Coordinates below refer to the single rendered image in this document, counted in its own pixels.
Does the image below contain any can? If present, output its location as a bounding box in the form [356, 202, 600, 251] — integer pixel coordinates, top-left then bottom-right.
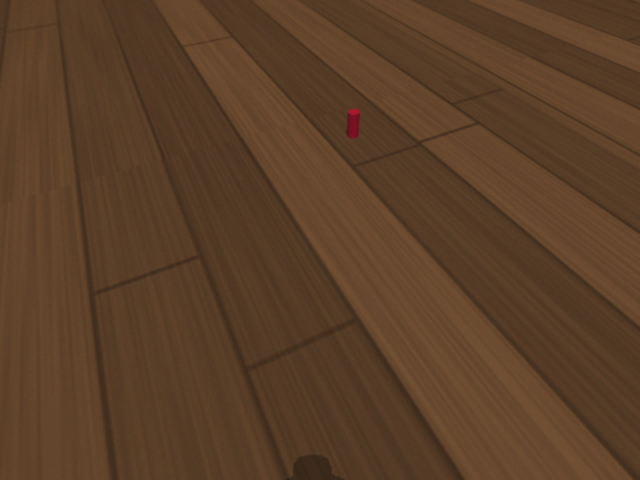
[347, 109, 360, 138]

